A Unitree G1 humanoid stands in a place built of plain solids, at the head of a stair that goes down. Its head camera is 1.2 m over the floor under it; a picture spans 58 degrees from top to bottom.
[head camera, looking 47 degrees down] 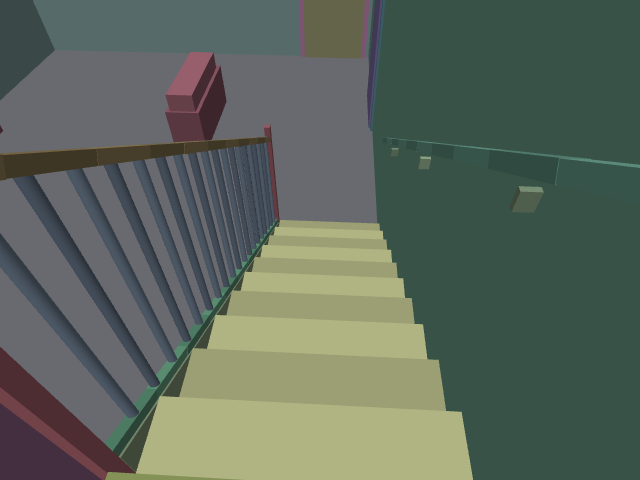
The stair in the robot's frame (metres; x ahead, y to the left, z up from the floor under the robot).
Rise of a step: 0.18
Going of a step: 0.27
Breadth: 0.97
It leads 3 degrees to the right of straight ahead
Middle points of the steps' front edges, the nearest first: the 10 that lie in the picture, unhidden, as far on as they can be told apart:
0.56 0.06 -0.18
0.84 0.02 -0.35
1.11 0.01 -0.53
1.38 -0.01 -0.71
1.65 -0.02 -0.88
1.92 -0.04 -1.06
2.20 -0.05 -1.24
2.47 -0.06 -1.41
2.74 -0.08 -1.59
3.01 -0.09 -1.77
